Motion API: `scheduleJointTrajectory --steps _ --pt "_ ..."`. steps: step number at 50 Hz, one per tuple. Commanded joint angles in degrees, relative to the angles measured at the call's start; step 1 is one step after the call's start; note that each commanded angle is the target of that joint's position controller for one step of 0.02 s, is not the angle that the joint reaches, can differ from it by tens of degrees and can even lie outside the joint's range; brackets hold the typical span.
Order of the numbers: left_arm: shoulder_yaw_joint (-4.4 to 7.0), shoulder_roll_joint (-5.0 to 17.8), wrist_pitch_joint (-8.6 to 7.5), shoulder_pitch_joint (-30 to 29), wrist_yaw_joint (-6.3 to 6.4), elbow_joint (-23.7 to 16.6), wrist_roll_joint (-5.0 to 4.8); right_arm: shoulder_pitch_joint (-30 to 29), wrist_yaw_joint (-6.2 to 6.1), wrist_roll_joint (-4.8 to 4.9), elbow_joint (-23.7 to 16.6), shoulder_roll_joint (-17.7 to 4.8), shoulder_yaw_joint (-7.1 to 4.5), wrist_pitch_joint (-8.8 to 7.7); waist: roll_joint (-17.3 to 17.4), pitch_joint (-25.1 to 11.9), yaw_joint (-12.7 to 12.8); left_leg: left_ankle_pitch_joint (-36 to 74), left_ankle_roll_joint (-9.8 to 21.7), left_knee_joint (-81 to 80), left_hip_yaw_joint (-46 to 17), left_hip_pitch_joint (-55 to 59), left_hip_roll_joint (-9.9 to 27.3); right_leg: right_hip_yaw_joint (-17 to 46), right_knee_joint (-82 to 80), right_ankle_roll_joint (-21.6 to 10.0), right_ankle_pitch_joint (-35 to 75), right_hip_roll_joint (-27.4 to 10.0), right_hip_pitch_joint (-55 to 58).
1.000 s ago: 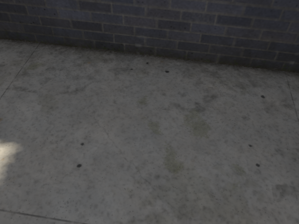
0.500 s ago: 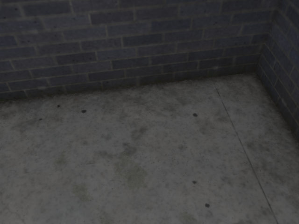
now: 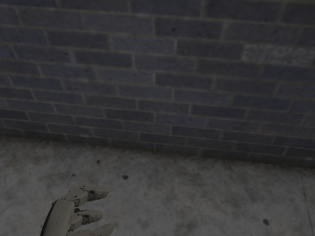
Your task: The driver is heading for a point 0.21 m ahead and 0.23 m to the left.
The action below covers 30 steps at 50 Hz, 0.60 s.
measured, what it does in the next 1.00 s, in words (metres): walks ahead, turning left: right foot, then left foot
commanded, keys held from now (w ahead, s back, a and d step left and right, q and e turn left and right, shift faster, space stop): w+q+shift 0.60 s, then q+shift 0.20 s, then shift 0.20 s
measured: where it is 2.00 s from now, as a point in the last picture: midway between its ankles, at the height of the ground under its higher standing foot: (87, 227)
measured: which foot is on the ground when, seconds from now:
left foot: down 0.00-0.12, up 0.14-0.60, down 0.62-1.00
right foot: up 0.00-0.12, down 0.14-0.64, up 0.66-1.00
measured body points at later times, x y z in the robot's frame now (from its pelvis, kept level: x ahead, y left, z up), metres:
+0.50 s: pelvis +0.35 -0.03 -0.01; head +0.39 -0.03 +0.44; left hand +0.08 +0.19 -0.10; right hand +0.70 -0.11 -0.07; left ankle +0.50 +0.18 -0.67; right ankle +0.31 -0.21 -0.74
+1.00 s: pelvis +0.50 +0.14 -0.01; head +0.55 +0.17 +0.44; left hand +0.42 +0.43 -0.11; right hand +0.74 -0.01 -0.14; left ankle +0.51 +0.20 -0.74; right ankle +0.65 +0.10 -0.69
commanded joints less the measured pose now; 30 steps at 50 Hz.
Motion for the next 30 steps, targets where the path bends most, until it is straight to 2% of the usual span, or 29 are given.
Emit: scheduleJointTrajectory --steps 1,3,4,5,6,7,8,9,10,11,12,13,14,15,16,17,18,19,20,22,23,24,25,26,27,29,30 --pt "1.69 5.7 -0.07 -4.5 0.13 -3.9 -1.48 -2.7 0.44 0.51 -4.9 -10.8 -3.18 -1.35 2.4 3.4 0.0 18.8 4.9 -9.5 -13.3 -15.0 10.3 -8.1 -11.6 -0.2 9.7 5.6 16.5" --pt "2.51 7.9 -0.71 -4.3 0.72 -4.2 -1.51 -3.4 0.00 -0.34 -5.6 -11.8 -3.89 -1.04 4.0 1.6 0.0 23.4 2.8 -4.6 -15.2 -8.0 11.7 -6.6 -17.7 -0.6 7.1 6.8 18.1" --pt "3.26 9.5 -1.36 -1.6 1.05 -3.6 -1.34 -4.3 -0.27 -0.34 -6.0 -13.0 -4.36 -1.00 4.6 -0.4 1.5 29.7 1.5 -0.8 -15.8 -5.8 12.0 -6.3 -19.9 -1.4 4.8 8.0 22.5" --pt "4.74 12.6 -1.95 5.7 2.23 -1.7 -0.61 -5.1 0.07 -0.44 -5.5 -14.2 -4.88 -0.71 5.1 -4.0 5.1 39.5 -1.1 10.5 -13.5 -4.0 8.7 -5.9 -22.2 -1.8 1.5 9.3 29.2" --pt "6.06 15.2 -2.48 17.4 3.02 1.1 -0.46 -8.1 0.32 -0.17 -6.4 -14.9 -5.15 -0.87 4.5 -10.7 11.8 36.6 -2.9 24.1 -11.7 -9.5 6.5 -4.7 -20.7 -2.5 1.5 6.1 42.9" --pt "7.66 19.0 -2.58 31.4 4.13 4.2 0.86 -11.1 0.15 0.29 -8.5 -8.8 -3.53 -1.59 -1.7 -18.4 17.1 12.5 -3.5 41.9 -7.4 -19.8 3.6 3.7 -18.2 -3.5 -6.9 -5.3 57.6" --pt "8.65 24.5 -2.21 28.8 4.36 3.5 2.88 -0.4 -0.32 3.04 -11.0 -0.9 -1.14 -1.07 -21.6 -28.2 9.1 -21.1 -6.0 58.4 -1.0 -34.8 -0.8 33.9 -23.2 -10.0 4.2 -26.0 70.4" --pt "9.29 20.7 -1.38 24.7 4.31 3.8 1.45 -2.6 -0.44 0.84 -9.2 -7.3 -1.24 0.33 -16.4 -28.3 9.1 -13.4 -4.9 62.8 -0.3 -40.8 6.8 39.4 -24.7 -12.9 -3.3 -24.5 67.7" --pt "8.28 15.8 -0.78 23.3 5.17 4.8 0.36 -10.8 0.31 -1.00 -9.6 -9.9 -2.04 1.31 -9.5 -19.1 10.0 -6.8 -5.9 61.6 1.3 -41.1 9.1 26.5 -24.2 -11.2 10.1 -20.6 59.7" --pt "7.41 12.0 -0.31 24.4 4.83 7.1 0.59 -16.1 1.54 -2.12 -10.9 -9.8 -1.81 1.98 -4.2 -14.7 10.4 -3.0 -6.2 59.9 2.4 -40.3 10.9 13.8 -21.9 -8.8 21.7 -15.9 53.9" --pt "7.45 11.2 0.00 26.8 5.03 9.8 -0.01 -19.1 3.25 -3.19 -11.8 -8.2 -1.51 2.75 -6.1 -12.0 9.6 -1.3 -6.2 59.8 2.3 -41.8 12.4 6.2 -20.7 -7.2 26.7 -12.7 51.9" --pt "7.44 10.5 0.12 28.1 4.96 11.7 -0.72 -19.6 4.84 -3.53 -12.2 -6.6 -0.95 3.79 -8.0 -9.4 8.5 -0.3 -6.1 59.9 2.5 -42.8 13.1 1.9 -21.6 -5.9 27.3 -11.1 49.0" --pt "7.30 8.4 0.48 29.2 4.89 14.1 -1.52 -20.2 5.33 -3.25 -12.5 -4.5 -0.03 4.55 -9.4 -7.7 7.1 1.8 -5.7 59.6 2.3 -43.8 14.4 -0.6 -23.6 -5.2 25.9 -11.1 46.5" --pt "8.98 13.8 1.83 34.6 7.52 17.6 -3.47 -19.0 7.79 -5.41 -13.0 -5.8 -0.49 6.10 -8.2 -4.4 6.0 -1.9 -5.6 62.1 1.8 -46.4 11.5 -0.3 -19.5 -6.7 56.9 -13.5 49.0" --pt "9.18 13.5 1.65 36.4 7.66 19.5 -3.70 -21.0 8.93 -5.66 -13.9 -5.3 -0.04 7.05 -8.1 -4.3 5.6 -3.3 -5.4 61.1 1.3 -48.6 13.3 -1.8 -20.7 -6.8 57.1 -15.3 48.3" --pt "9.10 12.7 1.35 34.0 7.47 19.8 -3.67 -23.5 9.42 -5.24 -15.5 -4.5 0.71 7.86 -5.6 -2.4 4.0 -0.6 -4.9 57.4 1.8 -46.8 15.2 -4.9 -23.1 -6.1 50.3 -15.5 43.2" --pt "9.18 12.6 1.26 29.9 6.95 19.5 -3.05 -25.3 9.80 -4.25 -16.5 -4.0 1.30 8.36 -5.0 -0.5 2.5 3.7 -4.7 52.3 2.9 -43.7 16.2 -8.7 -25.3 -6.0 41.9 -14.0 37.7" --pt "9.15 12.5 1.57 27.3 6.16 19.1 -2.73 -26.6 9.96 -3.59 -17.3 -2.7 1.98 8.52 -5.7 0.9 1.7 8.0 -4.7 46.2 3.4 -40.4 16.9 -11.6 -26.8 -6.2 32.7 -12.3 33.5" --pt "9.14 12.1 1.44 25.3 5.76 19.2 -2.36 -27.7 10.21 -3.24 -17.2 -3.0 2.30 8.48 -6.3 3.2 1.1 13.8 -4.7 39.0 5.2 -36.5 16.6 -14.2 -27.9 -6.2 29.0 -10.3 29.0" --pt "10.19 14.4 0.57 26.8 6.09 19.6 -2.49 -31.6 11.00 -3.05 -17.8 -3.3 2.42 8.51 -5.5 5.5 1.9 20.4 -4.3 29.5 9.1 -33.3 16.5 -15.8 -31.0 -7.0 26.8 -11.1 28.2" --pt "10.93 16.1 -0.26 26.7 6.37 19.3 -2.94 -32.8 10.99 -3.47 -17.6 -3.3 2.40 8.78 -5.0 7.4 1.6 23.1 -4.7 27.8 10.6 -33.9 16.8 -16.7 -30.9 -7.1 28.7 -12.3 29.2" --pt "11.53 17.0 -0.60 27.4 6.59 19.5 -3.15 -33.7 10.97 -3.48 -17.5 -3.3 2.37 8.89 -4.7 7.5 1.8 23.7 -4.5 25.4 11.0 -34.1 17.5 -17.7 -31.2 -6.6 28.4 -12.8 31.7" --pt "12.18 18.4 -0.45 27.1 7.08 19.3 -3.28 -35.8 10.82 -2.75 -17.8 -3.0 2.20 8.98 -4.2 7.7 2.2 23.2 -4.5 22.1 11.7 -33.8 17.9 -19.2 -31.3 -6.0 28.1 -12.3 33.7" --pt "12.66 18.7 -0.26 27.1 7.33 19.3 -3.43 -36.4 10.35 -2.66 -17.8 -3.0 2.02 9.01 -4.4 7.5 2.1 22.1 -4.4 20.1 13.1 -32.2 17.5 -20.7 -31.0 -5.7 29.2 -12.2 35.4" --pt "13.11 19.0 0.12 27.3 7.61 19.4 -3.46 -35.1 9.90 -2.72 -18.0 -2.4 1.90 9.13 -5.6 6.2 1.3 19.4 -3.9 18.9 14.3 -29.0 16.6 -22.3 -29.2 -5.4 34.8 -12.6 37.1" --pt "13.95 20.3 1.23 26.5 7.45 19.0 -4.23 -28.1 8.31 -2.58 -16.2 -3.3 0.70 8.83 -6.2 0.7 -1.3 11.2 -2.5 16.3 18.1 -18.9 12.7 -24.2 -17.3 -5.8 49.2 -11.7 39.1" --pt "14.07 20.9 1.96 26.6 7.15 18.7 -4.77 -23.9 7.27 -2.55 -15.4 -4.3 -0.11 8.66 -7.5 -2.6 -2.0 6.0 -1.8 14.8 19.6 -13.5 10.2 -23.4 -8.2 -6.8 50.7 -12.1 38.9"
Next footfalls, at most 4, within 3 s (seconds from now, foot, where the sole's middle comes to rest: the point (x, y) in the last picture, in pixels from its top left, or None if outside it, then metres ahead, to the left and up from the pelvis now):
0.14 right None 0.34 -0.20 -0.77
0.62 left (98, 231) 0.54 0.22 -0.77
1.22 right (119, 200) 0.67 0.13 -0.77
1.62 left None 0.44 0.24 -0.77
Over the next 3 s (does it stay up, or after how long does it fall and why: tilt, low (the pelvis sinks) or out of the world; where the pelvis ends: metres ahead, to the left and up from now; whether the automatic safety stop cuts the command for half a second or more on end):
stays up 0.49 0.59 0.00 its command is cut before an obstacle after 0.1 s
